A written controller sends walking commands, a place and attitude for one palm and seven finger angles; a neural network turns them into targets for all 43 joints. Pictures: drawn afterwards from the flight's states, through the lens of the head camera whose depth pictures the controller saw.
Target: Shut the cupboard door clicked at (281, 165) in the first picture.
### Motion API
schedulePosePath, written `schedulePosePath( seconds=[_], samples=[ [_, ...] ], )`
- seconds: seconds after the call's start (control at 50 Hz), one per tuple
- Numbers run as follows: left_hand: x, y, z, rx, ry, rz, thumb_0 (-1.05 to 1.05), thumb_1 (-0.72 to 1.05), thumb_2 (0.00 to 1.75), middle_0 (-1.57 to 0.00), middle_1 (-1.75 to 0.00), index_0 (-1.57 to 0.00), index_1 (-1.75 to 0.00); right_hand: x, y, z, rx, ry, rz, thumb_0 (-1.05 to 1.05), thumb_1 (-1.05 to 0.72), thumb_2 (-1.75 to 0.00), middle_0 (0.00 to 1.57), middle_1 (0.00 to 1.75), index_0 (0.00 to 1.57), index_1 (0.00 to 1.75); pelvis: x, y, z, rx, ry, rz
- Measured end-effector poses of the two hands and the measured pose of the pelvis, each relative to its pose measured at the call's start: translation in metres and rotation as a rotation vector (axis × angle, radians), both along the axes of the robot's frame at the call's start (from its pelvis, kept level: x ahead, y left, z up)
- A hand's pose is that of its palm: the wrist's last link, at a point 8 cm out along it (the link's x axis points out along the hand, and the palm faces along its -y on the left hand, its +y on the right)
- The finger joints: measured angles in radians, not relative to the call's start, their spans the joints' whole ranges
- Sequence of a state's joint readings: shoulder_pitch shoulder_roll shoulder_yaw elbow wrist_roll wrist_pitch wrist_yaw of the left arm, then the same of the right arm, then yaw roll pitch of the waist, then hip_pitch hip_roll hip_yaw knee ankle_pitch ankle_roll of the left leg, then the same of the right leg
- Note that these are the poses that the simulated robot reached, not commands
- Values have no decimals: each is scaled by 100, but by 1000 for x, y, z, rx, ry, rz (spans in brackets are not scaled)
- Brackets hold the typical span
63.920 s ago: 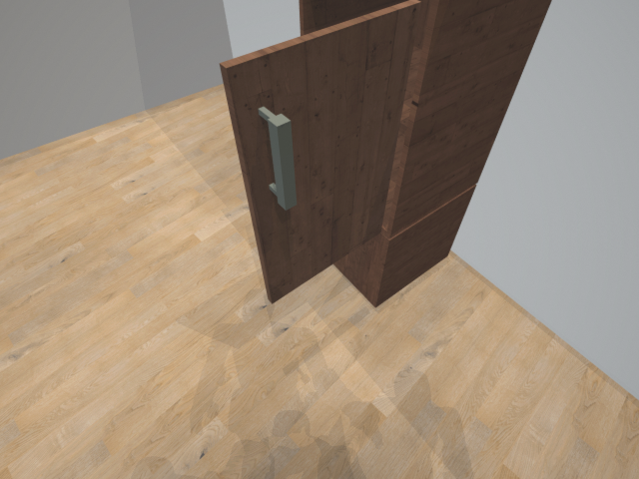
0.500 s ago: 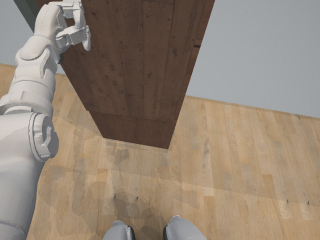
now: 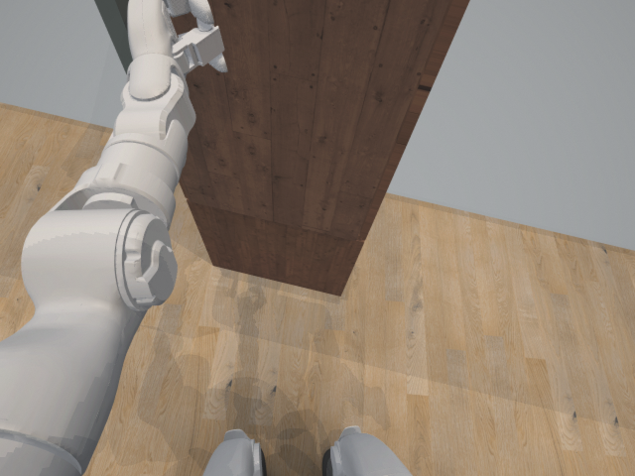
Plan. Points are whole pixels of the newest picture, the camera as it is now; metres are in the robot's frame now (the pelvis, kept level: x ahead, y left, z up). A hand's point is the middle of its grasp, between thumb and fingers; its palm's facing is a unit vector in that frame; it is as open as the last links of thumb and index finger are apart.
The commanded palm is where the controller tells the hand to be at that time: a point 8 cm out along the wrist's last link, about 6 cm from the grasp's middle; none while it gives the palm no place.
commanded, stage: pull the fist back off the door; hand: left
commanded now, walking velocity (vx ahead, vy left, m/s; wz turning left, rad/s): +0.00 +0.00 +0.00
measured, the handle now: (133, 22) +0.62 +0.14 +0.15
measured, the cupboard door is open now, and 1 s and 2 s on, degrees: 0 0 0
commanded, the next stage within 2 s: draw the hand back to the body in 0.70 s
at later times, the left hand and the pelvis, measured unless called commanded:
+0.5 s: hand (238, 68) +0.54 +0.03 +0.15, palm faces +0.08 -1.00 -0.02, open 3.1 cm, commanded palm +0.50 +0.07 +0.16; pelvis +0.01 -0.01 +0.02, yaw -2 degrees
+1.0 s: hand (219, 92) +0.49 +0.05 +0.16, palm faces +0.10 -0.99 +0.00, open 3.1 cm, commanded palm +0.43 +0.10 +0.17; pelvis +0.03 -0.02 +0.03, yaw -2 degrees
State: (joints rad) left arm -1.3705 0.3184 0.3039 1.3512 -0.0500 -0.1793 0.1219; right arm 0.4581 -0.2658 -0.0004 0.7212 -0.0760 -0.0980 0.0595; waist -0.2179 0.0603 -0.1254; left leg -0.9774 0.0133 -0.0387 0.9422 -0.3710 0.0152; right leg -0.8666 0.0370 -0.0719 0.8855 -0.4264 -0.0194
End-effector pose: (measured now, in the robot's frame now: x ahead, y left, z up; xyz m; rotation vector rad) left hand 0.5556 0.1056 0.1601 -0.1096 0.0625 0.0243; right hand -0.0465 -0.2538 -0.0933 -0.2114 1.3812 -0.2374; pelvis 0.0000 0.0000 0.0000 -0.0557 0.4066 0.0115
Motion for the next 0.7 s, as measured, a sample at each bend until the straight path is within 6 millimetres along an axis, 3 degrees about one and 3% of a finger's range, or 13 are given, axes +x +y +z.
schedulePosePath(
  seconds=[0.06, 0.18, 0.32, 0.42, 0.5, 0.58, 0.7],
  samples=[
    [-8, -13, 4, 84, -57, 93, 0, 79, 92, -129, -150, -129, -150, -1, 7, -5, 38, -22, 9, 0, -91, -90, 20, 30, 20, 30, -3, -1, -3, 0, 1, -3],
    [-13, -35, 6, 189, -67, 66, -1, 91, 94, -130, -150, -130, -150, -15, 18, -12, 88, -17, -50, 0, -91, -90, 20, 30, 20, 30, -7, -3, -2, 11, -19, -17],
    [-17, -34, 6, 121, -10, 64, -1, 93, 93, -130, -150, -130, -150, -31, 16, -2, 99, 11, -94, 0, -91, -90, 20, 30, 20, 30, -1, -7, 11, 28, -50, -44],
    [-27, -30, 3, 123, -67, 64, 0, 91, 91, -130, -150, -130, -150, -27, 4, 4, 88, 17, -89, 1, -91, -90, 20, 30, 20, 30, 6, -12, 16, 35, -74, -51],
    [-39, -25, -9, 133, -57, 59, 1, 91, 90, -130, -150, -130, -150, -10, -9, 7, 68, -5, -82, 1, -91, -90, 20, 30, 20, 30, 12, -15, 21, 38, -97, -50],
    [-52, -21, -17, 118, -50, 61, 1, 90, 90, -130, -150, -130, -150, 19, -21, 9, 47, -59, -60, 1, -91, -90, 20, 30, 20, 30, 18, -17, 24, 39, -123, -45],
    [-67, -24, -7, 122, -106, 46, 2, 90, 90, -130, -150, -130, -150, 76, -29, 7, 42, -185, -12, 1, -91, -90, 20, 30, 20, 30, 24, -19, 28, 45, -154, -36]
  ],
)
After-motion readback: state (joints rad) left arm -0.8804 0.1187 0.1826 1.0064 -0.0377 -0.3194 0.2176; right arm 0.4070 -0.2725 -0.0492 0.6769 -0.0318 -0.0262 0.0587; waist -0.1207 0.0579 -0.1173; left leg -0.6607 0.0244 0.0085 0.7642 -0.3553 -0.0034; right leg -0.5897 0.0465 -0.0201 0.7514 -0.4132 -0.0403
